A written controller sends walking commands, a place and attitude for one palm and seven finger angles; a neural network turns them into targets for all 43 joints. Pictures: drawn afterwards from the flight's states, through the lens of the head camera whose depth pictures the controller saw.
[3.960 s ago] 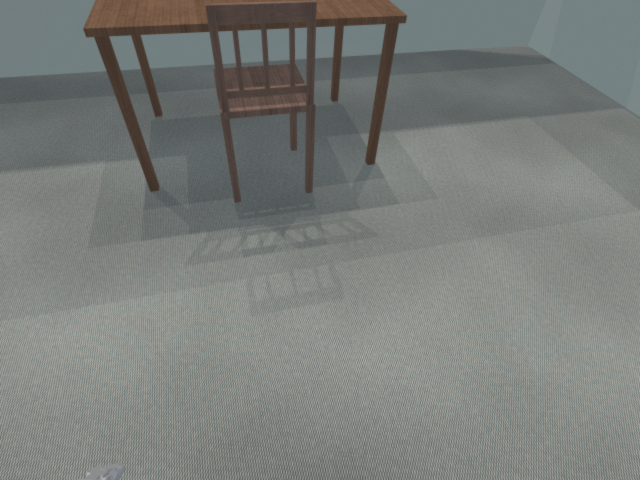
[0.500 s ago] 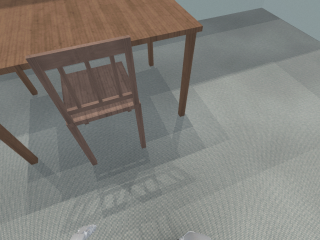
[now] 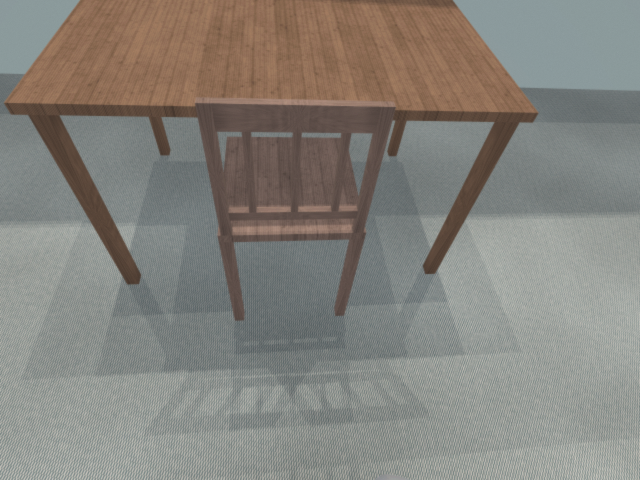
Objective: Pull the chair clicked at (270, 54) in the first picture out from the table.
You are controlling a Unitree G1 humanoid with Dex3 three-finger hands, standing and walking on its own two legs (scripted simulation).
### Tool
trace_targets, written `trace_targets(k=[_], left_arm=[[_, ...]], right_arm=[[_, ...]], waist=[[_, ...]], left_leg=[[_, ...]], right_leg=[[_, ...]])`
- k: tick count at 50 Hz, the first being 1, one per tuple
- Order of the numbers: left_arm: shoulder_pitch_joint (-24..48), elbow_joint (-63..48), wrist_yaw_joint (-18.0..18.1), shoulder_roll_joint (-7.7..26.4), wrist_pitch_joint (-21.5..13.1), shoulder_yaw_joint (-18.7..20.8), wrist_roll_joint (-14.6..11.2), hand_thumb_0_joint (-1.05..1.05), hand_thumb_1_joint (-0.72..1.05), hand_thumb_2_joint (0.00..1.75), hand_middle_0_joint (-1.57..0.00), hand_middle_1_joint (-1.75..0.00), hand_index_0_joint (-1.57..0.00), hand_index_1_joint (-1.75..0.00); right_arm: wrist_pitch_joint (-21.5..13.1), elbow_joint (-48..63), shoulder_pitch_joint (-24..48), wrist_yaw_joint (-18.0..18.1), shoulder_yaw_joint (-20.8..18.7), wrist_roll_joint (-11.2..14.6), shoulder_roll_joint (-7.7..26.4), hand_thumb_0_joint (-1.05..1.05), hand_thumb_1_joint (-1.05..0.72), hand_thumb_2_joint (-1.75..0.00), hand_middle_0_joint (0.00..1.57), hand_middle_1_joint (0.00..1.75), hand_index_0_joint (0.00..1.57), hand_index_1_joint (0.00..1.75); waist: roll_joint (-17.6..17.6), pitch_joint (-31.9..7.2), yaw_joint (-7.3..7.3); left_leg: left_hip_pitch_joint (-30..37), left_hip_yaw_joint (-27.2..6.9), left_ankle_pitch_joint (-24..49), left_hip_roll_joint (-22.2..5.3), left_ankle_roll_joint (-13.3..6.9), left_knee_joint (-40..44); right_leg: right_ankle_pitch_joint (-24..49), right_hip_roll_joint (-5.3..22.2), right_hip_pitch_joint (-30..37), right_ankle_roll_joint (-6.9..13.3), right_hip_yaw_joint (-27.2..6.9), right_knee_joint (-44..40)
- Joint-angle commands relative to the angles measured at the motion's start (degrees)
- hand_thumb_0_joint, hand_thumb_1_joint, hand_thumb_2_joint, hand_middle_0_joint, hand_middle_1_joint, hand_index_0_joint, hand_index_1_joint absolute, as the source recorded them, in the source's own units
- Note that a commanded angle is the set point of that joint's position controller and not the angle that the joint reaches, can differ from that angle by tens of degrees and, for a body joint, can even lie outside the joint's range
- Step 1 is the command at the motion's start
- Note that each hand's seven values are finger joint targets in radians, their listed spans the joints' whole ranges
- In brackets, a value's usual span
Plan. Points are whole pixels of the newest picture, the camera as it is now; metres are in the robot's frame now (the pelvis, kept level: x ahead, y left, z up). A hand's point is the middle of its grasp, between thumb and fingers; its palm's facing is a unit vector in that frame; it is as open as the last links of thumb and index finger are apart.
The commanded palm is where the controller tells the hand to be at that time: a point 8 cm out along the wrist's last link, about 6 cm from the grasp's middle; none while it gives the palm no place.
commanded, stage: turn to face it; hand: left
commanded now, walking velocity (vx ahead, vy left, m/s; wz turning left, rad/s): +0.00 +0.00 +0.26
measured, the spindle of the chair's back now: (295, 173) +0.72 +0.10 -0.10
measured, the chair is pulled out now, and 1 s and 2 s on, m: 0.00 0.00 0.00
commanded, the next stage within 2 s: take the last steps up to it in 0.10 s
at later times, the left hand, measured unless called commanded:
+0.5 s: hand out of the picture +0.00 +0.12 -0.15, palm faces +0.19 -0.96 -0.23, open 7.4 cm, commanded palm none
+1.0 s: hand out of the picture +0.10 +0.21 -0.17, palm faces +0.21 -0.96 -0.19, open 7.4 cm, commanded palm none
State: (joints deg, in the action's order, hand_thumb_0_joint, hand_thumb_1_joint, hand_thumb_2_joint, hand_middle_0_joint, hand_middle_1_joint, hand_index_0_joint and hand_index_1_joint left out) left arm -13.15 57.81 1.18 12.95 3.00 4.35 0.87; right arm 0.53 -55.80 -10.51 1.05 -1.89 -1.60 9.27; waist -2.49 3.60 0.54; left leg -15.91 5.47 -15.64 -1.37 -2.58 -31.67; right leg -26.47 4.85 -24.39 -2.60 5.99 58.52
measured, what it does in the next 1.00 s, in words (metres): walks ahead: right foot, then left foot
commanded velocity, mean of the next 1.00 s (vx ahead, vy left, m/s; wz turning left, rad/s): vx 0.23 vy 0.02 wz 0.08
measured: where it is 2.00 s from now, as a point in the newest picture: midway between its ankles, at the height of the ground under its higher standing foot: outside the picture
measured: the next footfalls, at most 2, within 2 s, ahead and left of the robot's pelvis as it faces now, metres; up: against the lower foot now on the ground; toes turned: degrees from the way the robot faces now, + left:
right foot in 0.30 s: +0.04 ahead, -0.14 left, +0.00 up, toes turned +0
left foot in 0.82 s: +0.14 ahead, +0.13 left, +0.00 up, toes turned +16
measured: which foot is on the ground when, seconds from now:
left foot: down 0.00-0.30, up 0.32-0.80, down 0.82-1.00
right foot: up 0.00-0.28, down 0.30-0.82, up 0.84-1.00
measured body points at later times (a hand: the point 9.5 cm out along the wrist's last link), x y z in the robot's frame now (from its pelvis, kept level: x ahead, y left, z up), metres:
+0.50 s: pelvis +0.02 -0.05 +0.01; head +0.02 -0.08 +0.46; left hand -0.01 +0.17 -0.13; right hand +0.09 -0.29 -0.15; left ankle +0.01 +0.10 -0.65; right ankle +0.00 -0.14 -0.73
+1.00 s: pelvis +0.14 +0.03 +0.00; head +0.16 +0.04 +0.45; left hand +0.09 +0.26 -0.16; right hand +0.24 -0.19 -0.14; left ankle +0.10 +0.12 -0.73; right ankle +0.13 -0.09 -0.66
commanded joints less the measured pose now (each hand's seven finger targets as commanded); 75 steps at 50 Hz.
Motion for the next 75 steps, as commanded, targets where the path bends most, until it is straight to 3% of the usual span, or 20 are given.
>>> trace_targets(k=[1, 8, 13, 15, 16, 22, 33, 36, 38, 39, 41, 42, 48, 57, 60, 61, 62, 63, 67, 75], left_arm=[[-0.6, -3.5, -0.2, 2.4, -1.5, 0.0, -0.2, 0.00, 0.90, 0.90, -0.20, -0.30, -0.20, -0.30], [0.9, -4.0, 0.4, 2.0, -1.2, -0.5, -0.4, 0.00, 0.90, 0.90, -0.20, -0.30, -0.20, -0.30], [-7.8, -0.8, 0.4, 2.0, -2.9, -0.9, -0.1, 0.00, 0.90, 0.90, -0.20, -0.30, -0.20, -0.30], [-10.1, -0.9, 0.6, 10.5, -3.7, 0.5, 1.1, 0.00, 0.90, 0.90, -0.20, -0.30, -0.20, -0.30], [-10.6, -1.6, 0.6, 10.9, -3.7, 0.3, 0.6, 0.00, 0.90, 0.90, -0.20, -0.30, -0.20, -0.30], [-7.3, -1.6, 0.1, 3.8, -6.4, -0.8, 0.3, 0.00, 0.90, 0.90, -0.20, -0.30, -0.20, -0.30], [-16.4, 4.2, 0.1, 3.2, -7.3, -0.8, 0.9, 0.00, 0.90, 0.90, -0.20, -0.30, -0.20, -0.30], [-16.0, 5.3, 0.1, 3.7, -6.8, -0.6, 0.9, 0.00, 0.90, 0.90, -0.20, -0.30, -0.20, -0.30], [-13.5, 5.3, 0.0, 3.7, -6.4, -0.3, 0.5, 0.00, 0.90, 0.90, -0.20, -0.30, -0.20, -0.30], [-13.4, 5.3, -0.1, 2.3, -6.4, -0.6, 0.2, 0.00, 0.90, 0.90, -0.20, -0.30, -0.20, -0.30], [-12.4, 2.5, -0.6, -2.1, -6.5, -1.7, -0.2, 0.00, 0.90, 0.90, -0.20, -0.30, -0.20, -0.30], [-9.3, 1.4, -0.2, -0.5, -6.1, -1.3, 0.1, 0.00, 0.90, 0.90, -0.20, -0.30, -0.20, -0.30], [-8.4, 3.3, -1.0, -2.8, -4.5, -0.7, 0.4, 0.00, 0.90, 0.90, -0.20, -0.30, -0.20, -0.30], [1.5, -2.3, -1.4, -0.9, -3.7, -0.8, 0.4, 0.00, 0.90, 0.90, -0.20, -0.30, -0.20, -0.30], [-6.7, 0.2, -1.3, 1.1, -4.9, -0.2, 0.7, 0.00, 0.90, 0.90, -0.20, -0.30, -0.20, -0.30], [-11.8, 1.7, -0.9, 5.1, -5.8, 0.6, 1.0, 0.00, 0.90, 0.90, -0.20, -0.30, -0.20, -0.30], [-14.5, 1.8, -0.5, 10.8, -6.1, 1.6, 0.7, 0.00, 0.90, 0.90, -0.20, -0.30, -0.20, -0.30], [-13.7, 1.1, -0.3, 10.0, -5.8, 1.0, -0.3, 0.00, 0.90, 0.90, -0.20, -0.30, -0.20, -0.30], [0.5, -1.8, 0.9, 3.3, -5.5, -1.0, -0.1, 0.00, 0.90, 0.90, -0.20, -0.30, -0.20, -0.30], [-2.2, -1.5, 1.8, 6.3, -3.4, 0.4, 0.3, 0.00, 0.90, 0.90, -0.20, -0.30, -0.20, -0.30]], right_arm=[[-0.8, 2.1, -2.7, 0.9, -2.1, 0.5, 10.8, 0.00, -0.90, -0.90, 0.20, 0.30, 0.20, 0.30], [0.2, 1.1, -3.0, 0.5, -2.5, 0.2, 11.5, 0.00, -0.90, -0.90, 0.20, 0.30, 0.20, 0.30], [0.3, 0.9, -0.2, -0.1, -2.1, 0.8, 9.8, 0.00, -0.90, -0.90, 0.20, 0.30, 0.20, 0.30], [0.4, 3.4, 0.9, -0.8, -1.3, 1.1, 3.9, 0.00, -0.90, -0.90, 0.20, 0.30, 0.20, 0.30], [0.8, 4.2, 3.4, -1.3, -2.2, 0.3, 7.7, 0.00, -0.90, -0.90, 0.20, 0.30, 0.20, 0.30], [0.2, -0.7, -3.2, -2.7, -2.8, 0.0, 5.2, 0.00, -0.90, -0.90, 0.20, 0.30, 0.20, 0.30], [-1.4, 1.4, 5.5, -2.9, -1.5, 0.3, 3.1, 0.00, -0.90, -0.90, 0.20, 0.30, 0.20, 0.30], [-2.4, 1.0, 4.2, -2.8, -1.0, 0.5, 2.2, 0.00, -0.90, -0.90, 0.20, 0.30, 0.20, 0.30], [-3.0, -1.5, -3.0, -2.2, -1.2, 0.3, 3.3, 0.00, -0.90, -0.90, 0.20, 0.30, 0.20, 0.30], [-3.6, -3.8, -9.6, -1.6, -1.7, 0.1, 5.7, 0.00, -0.90, -0.90, 0.20, 0.30, 0.20, 0.30], [-3.8, -6.0, -21.1, -0.2, -3.8, 0.1, 14.7, 0.00, -0.90, -0.90, 0.20, 0.30, 0.20, 0.30], [-3.2, -5.8, -20.2, 0.3, -3.5, 0.4, 14.6, 0.00, -0.90, -0.90, 0.20, 0.30, 0.20, 0.30], [-5.3, -3.8, -9.1, 1.0, -1.0, 0.5, 5.0, 0.00, -0.90, -0.90, 0.20, 0.30, 0.20, 0.30], [-3.9, -4.4, -8.5, 0.5, -1.6, -0.1, 7.5, 0.00, -0.90, -0.90, 0.20, 0.30, 0.20, 0.30], [-3.4, -4.8, -8.5, 0.3, -1.3, 0.2, 7.3, 0.00, -0.90, -0.90, 0.20, 0.30, 0.20, 0.30], [-3.6, -4.6, -9.7, 0.0, -1.2, 0.7, 5.5, 0.00, -0.90, -0.90, 0.20, 0.30, 0.20, 0.30], [-3.4, -3.4, -12.5, -0.3, -0.7, 1.1, 2.6, 0.00, -0.90, -0.90, 0.20, 0.30, 0.20, 0.30], [-2.6, -3.0, -10.5, 0.2, -1.0, 1.0, 4.7, 0.00, -0.90, -0.90, 0.20, 0.30, 0.20, 0.30], [-0.7, -6.2, -10.6, 0.6, -0.3, 1.3, 1.6, 0.00, -0.90, -0.90, 0.20, 0.30, 0.20, 0.30], [2.7, -3.2, -6.0, 0.4, -1.8, 1.0, 4.0, 0.00, -0.90, -0.90, 0.20, 0.30, 0.20, 0.30]], waist=[[9.0, -7.4, -0.96], [10.8, -4.9, -2.24], [7.3, -7.0, 1.78], [-16.6, -1.0, 3.21], [-10.5, 2.1, 4.21], [-3.7, 4.3, -0.63], [-5.2, 4.1, 3.13], [-6.3, 2.4, 2.60], [-5.3, 0.3, -1.17], [-0.4, -3.3, -3.75], [18.9, -11.0, -6.86], [12.4, -7.7, -6.56], [8.3, -0.2, 0.15], [9.2, 4.6, -0.44], [2.6, -0.8, 3.45], [-6.1, -5.3, 5.30], [-17.9, -8.6, 4.46], [-11.3, -8.3, 4.63], [0.7, -3.7, -1.01], [-3.5, -6.8, 1.01]], left_leg=[[12.6, -12.3, 32.2, -13.4, -7.0, 12.5], [10.3, -15.7, 26.8, -13.6, -8.1, 13.1], [0.7, -13.7, 3.7, -8.2, -3.7, 8.1], [-17.4, -3.9, -15.9, 3.3, 2.6, -11.8], [-17.9, -7.4, -16.1, 1.1, 2.1, -20.1], [-18.0, -5.5, 2.5, -1.8, 2.8, -30.3], [-17.6, -1.5, -0.2, -3.6, 2.7, -11.5], [-9.6, 0.8, -1.4, -1.4, 1.3, -4.3], [3.6, 2.8, 3.2, 0.7, 0.7, 3.4], [13.9, 1.0, 4.3, -0.4, 0.0, 6.8], [29.8, -27.6, 15.6, -22.4, -8.8, 14.3], [25.9, -26.8, 16.6, -24.0, -10.4, 14.8], [9.5, -6.7, 33.2, -14.5, -6.9, 17.4], [6.3, -5.8, 21.0, -14.6, -7.2, 16.2], [3.9, -2.4, 17.0, -9.8, -3.3, 3.3], [-2.1, 1.0, 9.0, -5.1, -0.7, -9.4], [-11.0, 2.8, -17.2, 1.6, 1.8, -25.2], [-10.5, -3.7, -21.0, 0.0, 1.5, -31.5], [-4.6, -6.3, -9.9, -2.8, 3.8, -28.7], [-9.0, -6.3, -9.3, -0.3, 6.1, -25.9]], right_leg=[[2.7, 0.5, -4.8, -1.1, -4.0, 0.7], [-0.3, -0.9, 1.4, -1.1, -3.4, -12.6], [12.0, -1.9, 19.0, -0.4, -2.4, -35.1], [-2.9, 17.7, 22.4, 6.9, -27.6, -49.9], [-12.4, 20.8, 14.5, 10.4, -30.3, -53.5], [4.8, 10.8, 14.3, 7.6, -11.4, -50.9], [20.3, 13.6, 23.0, 11.4, -8.7, -48.3], [25.6, 12.3, 21.9, 10.6, -6.5, -44.2], [26.6, 9.3, 16.2, 8.5, -3.2, -37.0], [28.1, 6.8, 12.7, 7.2, -0.9, -26.5], [-6.8, -3.2, -8.6, 3.4, 1.6, 2.4], [-7.4, -0.8, -10.4, 4.4, -3.1, 8.3], [7.0, 2.2, -5.6, 2.3, -4.1, 5.8], [11.1, 0.2, 1.1, 3.2, -1.1, -18.9], [18.5, -2.6, 16.7, 3.6, 0.5, -29.3], [24.5, 4.6, 25.8, 6.1, -9.2, -31.9], [32.5, 18.8, 30.3, 12.6, -27.8, -39.6], [31.3, 19.9, 25.4, 16.3, -28.5, -42.8], [52.2, 13.2, 12.3, 13.3, -13.2, -40.1], [54.6, 14.9, 17.6, 14.9, -12.2, -38.1]])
